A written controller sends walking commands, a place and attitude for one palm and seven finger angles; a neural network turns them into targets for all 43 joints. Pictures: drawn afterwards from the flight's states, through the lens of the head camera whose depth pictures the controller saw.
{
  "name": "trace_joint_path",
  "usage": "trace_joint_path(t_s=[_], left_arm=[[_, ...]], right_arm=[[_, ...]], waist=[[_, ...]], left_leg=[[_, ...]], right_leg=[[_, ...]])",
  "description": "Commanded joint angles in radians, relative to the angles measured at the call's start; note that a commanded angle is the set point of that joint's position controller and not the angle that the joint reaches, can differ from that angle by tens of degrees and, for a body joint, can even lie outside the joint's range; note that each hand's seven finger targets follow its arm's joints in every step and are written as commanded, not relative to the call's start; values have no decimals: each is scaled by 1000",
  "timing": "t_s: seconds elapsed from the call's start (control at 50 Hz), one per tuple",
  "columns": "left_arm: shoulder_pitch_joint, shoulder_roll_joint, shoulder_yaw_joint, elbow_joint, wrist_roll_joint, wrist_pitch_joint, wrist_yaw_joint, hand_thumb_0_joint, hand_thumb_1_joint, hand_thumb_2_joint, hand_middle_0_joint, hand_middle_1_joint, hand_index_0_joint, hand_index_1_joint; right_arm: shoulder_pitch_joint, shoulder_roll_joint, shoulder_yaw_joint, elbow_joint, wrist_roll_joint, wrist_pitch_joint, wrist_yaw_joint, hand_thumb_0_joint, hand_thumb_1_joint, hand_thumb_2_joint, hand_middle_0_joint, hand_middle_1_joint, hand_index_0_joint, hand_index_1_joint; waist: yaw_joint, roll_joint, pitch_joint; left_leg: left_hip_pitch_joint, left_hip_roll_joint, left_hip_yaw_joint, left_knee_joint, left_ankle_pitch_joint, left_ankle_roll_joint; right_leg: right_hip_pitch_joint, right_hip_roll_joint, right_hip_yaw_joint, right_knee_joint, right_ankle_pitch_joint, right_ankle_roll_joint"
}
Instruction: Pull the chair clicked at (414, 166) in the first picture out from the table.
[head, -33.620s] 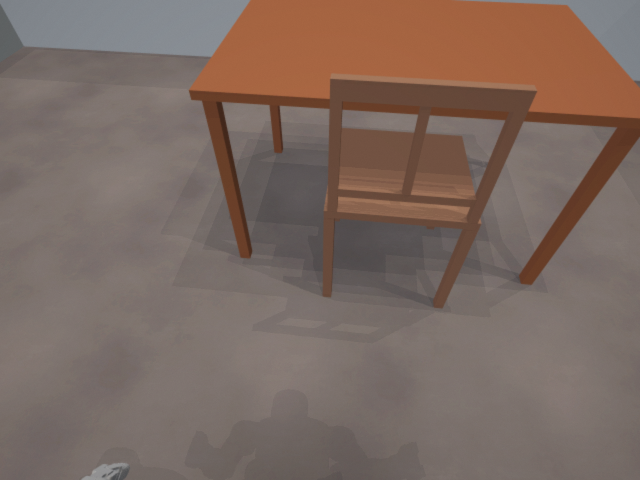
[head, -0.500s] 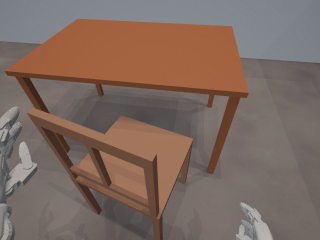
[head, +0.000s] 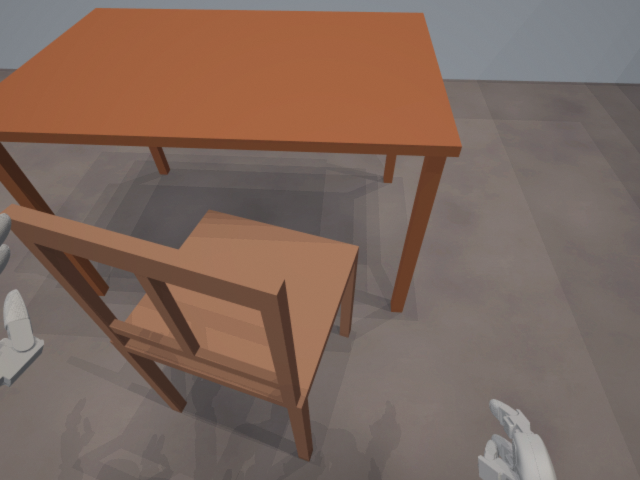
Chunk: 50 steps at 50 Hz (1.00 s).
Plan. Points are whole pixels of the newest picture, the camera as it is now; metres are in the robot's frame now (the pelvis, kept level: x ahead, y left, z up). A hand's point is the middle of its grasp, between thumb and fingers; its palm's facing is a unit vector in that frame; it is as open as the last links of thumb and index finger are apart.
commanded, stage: step back with the hand held close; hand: left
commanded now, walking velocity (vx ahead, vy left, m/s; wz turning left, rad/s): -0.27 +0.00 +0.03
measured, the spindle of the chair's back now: (171, 314) +0.38 +0.27 -0.09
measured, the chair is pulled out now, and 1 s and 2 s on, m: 0.30 0.30 0.30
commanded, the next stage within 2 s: stop stepping back and stand still in 1.66 s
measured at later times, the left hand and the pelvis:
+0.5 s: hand (28, 371) +0.18 +0.25 +0.17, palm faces +0.46 -0.75 -0.47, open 7.4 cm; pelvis -0.03 -0.01 -0.01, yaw +0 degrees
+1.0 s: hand (56, 371) +0.18 +0.23 +0.17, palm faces +0.43 -0.79 -0.43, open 7.4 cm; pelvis -0.04 -0.02 -0.01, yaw +2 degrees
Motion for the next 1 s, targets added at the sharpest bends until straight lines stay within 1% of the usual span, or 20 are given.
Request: trace_joint_path(t_s=[0.0,0.06,0.14,0.22,0.28,0.36,0.4,0.48,0.54,0.58,0.64,0.7,0.76,0.8,0.84,0.88,0.9,0.94,0.96,0.98], left_arm=[[-81,145,105,-181,6,-51,38,0,900,900,-200,-300,-200,-300],[-126,157,97,-181,13,-46,45,0,900,900,-200,-300,-200,-300],[-124,167,97,-174,23,-55,52,0,900,900,-200,-300,-200,-300],[-88,179,114,-183,26,-70,59,0,900,900,-200,-300,-200,-300],[-82,178,123,-193,30,-80,63,0,900,900,-200,-300,-200,-300],[-102,176,132,-199,36,-83,63,0,900,900,-200,-300,-200,-300],[-105,168,124,-220,35,-85,57,0,900,900,-200,-300,-200,-300],[-104,167,116,-221,32,-83,52,0,900,900,-200,-300,-200,-300],[-80,174,125,-215,29,-84,52,0,900,900,-200,-300,-200,-300],[-66,183,131,-240,27,-88,51,0,900,900,-200,-300,-200,-300],[-54,188,148,-250,30,-95,55,0,900,900,-200,-300,-200,-300],[-65,179,155,-256,31,-97,55,0,900,900,-200,-300,-200,-300],[-102,168,148,-265,25,-89,49,0,900,900,-200,-300,-200,-300],[-107,158,134,-248,23,-80,46,0,900,900,-200,-300,-200,-300],[-127,165,120,-236,27,-74,44,0,900,900,-200,-300,-200,-300],[-115,184,124,-233,27,-72,45,0,900,900,-200,-300,-200,-300],[-98,190,123,-235,25,-68,49,0,900,900,-200,-300,-200,-300],[-48,209,134,-251,22,-65,60,0,900,900,-200,-300,-200,-300],[-11,220,154,-256,20,-69,63,0,900,900,-200,-300,-200,-300],[14,207,145,-282,20,-80,61,0,900,900,-200,-300,-200,-300]], right_arm=[[-100,-124,-35,-160,-3,-64,-22,0,-900,-900,200,300,200,300],[-98,-127,-32,-156,-2,-67,-26,0,-900,-900,200,300,200,300],[-84,-122,-25,-152,-5,-67,-19,0,-900,-900,200,300,200,300],[-84,-121,-22,-150,-4,-68,-14,0,-900,-900,200,300,200,300],[-86,-124,-22,-155,-5,-73,-16,0,-900,-900,200,300,200,300],[-100,-132,-32,-158,-4,-80,-16,0,-900,-900,200,300,200,300],[-85,-131,-37,-154,-5,-85,-11,0,-900,-900,200,300,200,300],[-78,-127,-42,-140,-9,-78,-4,0,-900,-900,200,300,200,300],[-79,-121,-46,-135,-8,-66,3,0,-900,-900,200,300,200,300],[-80,-119,-45,-134,-6,-59,6,0,-900,-900,200,300,200,300],[-91,-124,-45,-140,-7,-55,4,0,-900,-900,200,300,200,300],[-102,-124,-45,-143,-10,-60,-4,0,-900,-900,200,300,200,300],[-99,-120,-49,-139,-16,-70,-7,0,-900,-900,200,300,200,300],[-94,-119,-50,-129,-19,-71,-7,0,-900,-900,200,300,200,300],[-79,-118,-51,-126,-18,-63,-2,0,-900,-900,200,300,200,300],[-59,-113,-52,-114,-20,-52,10,0,-900,-900,200,300,200,300],[-57,-108,-50,-110,-16,-43,17,0,-900,-900,200,300,200,300],[-68,-100,-45,-107,-13,-28,22,0,-900,-900,200,300,200,300],[-77,-105,-42,-106,-12,-26,18,0,-900,-900,200,300,200,300],[-80,-104,-39,-109,-12,-27,12,0,-900,-900,200,300,200,300]], waist=[[0,51,-101],[-1,-6,-71],[-4,-70,-63],[-5,-34,-96],[-4,28,-99],[1,61,-72],[2,37,-90],[-4,-10,-107],[-7,-56,-139],[-9,-46,-158],[-9,3,-154],[-6,91,-134],[-4,94,-117],[-4,52,-110],[-6,-54,-111],[-14,-165,-151],[-16,-195,-177],[-15,-185,-225],[-14,-119,-234],[-18,-25,-223]], left_leg=[[-293,177,-104,-177,230,12],[-341,143,-88,-152,66,16],[-331,94,-74,-107,-97,19],[-317,102,-89,-133,-122,28],[-379,134,-114,-201,-132,38],[-491,173,-135,-220,-56,49],[-464,168,-126,-183,18,41],[-402,142,-105,-111,65,24],[-362,118,-90,-67,38,18],[-341,118,-97,-69,31,19],[-392,146,-129,-130,8,38],[-481,205,-164,-179,56,62],[-493,223,-159,-156,141,58],[-474,208,-135,-109,146,47],[-454,136,-89,-19,15,19],[-353,57,-54,94,-105,-5],[-301,39,-43,135,-108,-6],[-218,52,-41,95,-84,-1],[-191,81,-65,-26,-41,10],[-184,133,-124,-137,-19,39]], right_leg=[[299,-43,68,58,159,-22],[287,-68,121,-1,104,-34],[224,-107,190,-141,-114,-50],[220,-100,176,-171,-200,-45],[287,-63,124,-100,-141,-27],[359,-34,92,23,30,-15],[355,-41,96,43,112,-20],[300,-83,146,0,145,-43],[265,-113,182,-60,90,-55],[253,-117,185,-75,63,-60],[273,-74,140,-26,17,-36],[330,-19,85,124,123,-14],[314,-8,82,183,162,-14],[290,-32,110,160,174,-25],[250,-98,208,20,126,-53],[175,-202,334,-201,-40,-106],[154,-240,345,-272,-144,-122],[147,-258,281,-297,-209,-123],[141,-224,222,-236,-167,-104],[113,-145,143,-133,-149,-59]])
